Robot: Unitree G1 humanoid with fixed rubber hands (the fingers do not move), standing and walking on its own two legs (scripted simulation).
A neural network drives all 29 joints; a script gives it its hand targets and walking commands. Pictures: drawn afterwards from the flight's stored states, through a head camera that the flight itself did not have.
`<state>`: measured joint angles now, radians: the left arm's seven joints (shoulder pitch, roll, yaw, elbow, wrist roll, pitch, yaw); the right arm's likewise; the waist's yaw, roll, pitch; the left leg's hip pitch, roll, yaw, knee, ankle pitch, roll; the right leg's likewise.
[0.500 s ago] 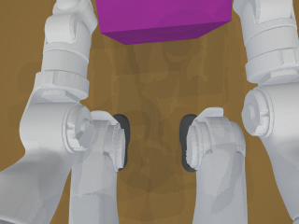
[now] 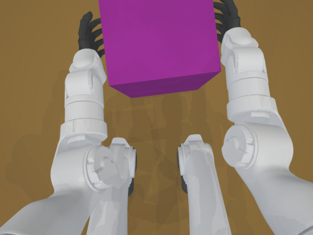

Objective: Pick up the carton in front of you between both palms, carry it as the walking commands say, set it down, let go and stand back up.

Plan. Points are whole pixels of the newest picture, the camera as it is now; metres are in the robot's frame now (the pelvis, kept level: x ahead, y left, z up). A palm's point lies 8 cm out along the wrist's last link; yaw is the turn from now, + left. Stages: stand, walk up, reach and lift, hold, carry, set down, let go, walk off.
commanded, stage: reach and lift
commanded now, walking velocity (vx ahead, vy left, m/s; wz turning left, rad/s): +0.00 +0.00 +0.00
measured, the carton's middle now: (159, 48) +0.54 -0.03 -0.14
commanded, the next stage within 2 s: none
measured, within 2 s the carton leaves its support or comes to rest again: neither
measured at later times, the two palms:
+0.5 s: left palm (44, 38) +0.47 +0.13 +0.09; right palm (270, 19) +0.48 -0.17 +0.09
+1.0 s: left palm out of the picture +0.42 +0.14 +0.24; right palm out of the picture +0.42 -0.16 +0.24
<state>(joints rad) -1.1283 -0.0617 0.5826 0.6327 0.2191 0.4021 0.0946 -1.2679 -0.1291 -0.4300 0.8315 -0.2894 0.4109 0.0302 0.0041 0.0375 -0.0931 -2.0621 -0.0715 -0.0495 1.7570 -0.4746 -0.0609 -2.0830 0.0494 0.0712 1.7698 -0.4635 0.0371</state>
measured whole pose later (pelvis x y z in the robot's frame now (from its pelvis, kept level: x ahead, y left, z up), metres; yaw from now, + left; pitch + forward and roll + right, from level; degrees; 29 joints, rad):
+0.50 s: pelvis +0.05 +0.00 +0.12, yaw -1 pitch +35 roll +1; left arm -0.74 -0.12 0.47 0.59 0.20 0.38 0.07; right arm -0.81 0.02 -0.40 0.67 -0.25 0.40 0.00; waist 0.00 0.03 -0.23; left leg -1.52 -0.05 -0.06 1.38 -0.48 -0.04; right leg -1.54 0.04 0.06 1.39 -0.47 0.03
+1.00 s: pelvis +0.10 +0.01 +0.25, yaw -2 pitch +15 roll +0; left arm -0.35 -0.17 0.33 0.49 0.21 0.40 0.05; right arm -0.39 0.11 -0.32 0.52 -0.24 0.41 0.00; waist -0.01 0.02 -0.16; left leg -0.71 -0.03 -0.07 0.80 -0.35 -0.01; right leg -0.71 0.02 0.07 0.79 -0.34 0.02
